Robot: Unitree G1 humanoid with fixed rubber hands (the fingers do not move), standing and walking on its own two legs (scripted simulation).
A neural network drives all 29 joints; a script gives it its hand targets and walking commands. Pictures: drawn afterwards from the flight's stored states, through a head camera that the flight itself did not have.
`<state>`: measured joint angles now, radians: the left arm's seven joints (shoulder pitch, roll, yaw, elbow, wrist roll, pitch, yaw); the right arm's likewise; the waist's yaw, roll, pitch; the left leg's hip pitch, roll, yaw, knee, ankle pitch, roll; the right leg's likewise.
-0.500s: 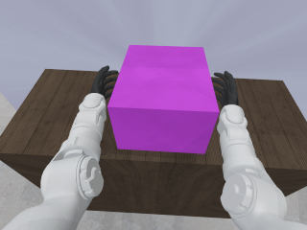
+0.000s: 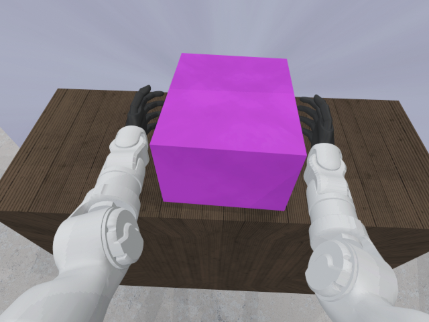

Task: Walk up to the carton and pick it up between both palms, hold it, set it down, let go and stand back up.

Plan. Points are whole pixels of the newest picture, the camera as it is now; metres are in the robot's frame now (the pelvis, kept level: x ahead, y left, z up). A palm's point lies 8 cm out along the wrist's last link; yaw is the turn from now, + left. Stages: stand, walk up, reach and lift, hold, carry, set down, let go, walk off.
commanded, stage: set down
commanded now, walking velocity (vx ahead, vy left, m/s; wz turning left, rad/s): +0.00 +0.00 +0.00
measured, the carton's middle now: (228, 125) +0.52 +0.01 +0.04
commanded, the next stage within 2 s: none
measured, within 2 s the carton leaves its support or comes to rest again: rests again in 0.50 s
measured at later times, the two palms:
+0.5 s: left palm (138, 131) +0.45 +0.19 +0.09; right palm (318, 142) +0.44 -0.15 +0.10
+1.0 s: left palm (139, 134) +0.46 +0.19 +0.08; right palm (317, 144) +0.44 -0.15 +0.09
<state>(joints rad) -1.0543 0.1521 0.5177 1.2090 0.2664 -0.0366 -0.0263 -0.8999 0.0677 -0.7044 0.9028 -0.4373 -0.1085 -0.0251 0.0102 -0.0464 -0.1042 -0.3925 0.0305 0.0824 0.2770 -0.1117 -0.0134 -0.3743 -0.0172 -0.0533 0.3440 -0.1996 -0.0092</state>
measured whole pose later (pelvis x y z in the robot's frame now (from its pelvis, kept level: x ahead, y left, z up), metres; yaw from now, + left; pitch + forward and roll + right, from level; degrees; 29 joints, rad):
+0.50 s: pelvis +0.00 +0.00 +0.00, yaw +0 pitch +14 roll +0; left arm -1.05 0.13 0.56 1.17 0.31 -0.07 -0.03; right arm -0.90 0.08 -0.75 0.88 -0.47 -0.12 -0.01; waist 0.02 -0.06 -0.09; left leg -0.41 0.04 0.09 0.27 -0.10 -0.01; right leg -0.39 -0.01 -0.06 0.32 -0.18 -0.01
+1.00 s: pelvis +0.00 +0.00 +0.00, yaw +0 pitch +14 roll +1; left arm -1.02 0.11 0.60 1.11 0.34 -0.09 -0.06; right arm -0.89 0.10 -0.74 0.84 -0.49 -0.13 0.00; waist 0.01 -0.06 -0.06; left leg -0.41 0.04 0.09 0.26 -0.10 -0.01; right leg -0.39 -0.02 -0.08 0.32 -0.18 -0.01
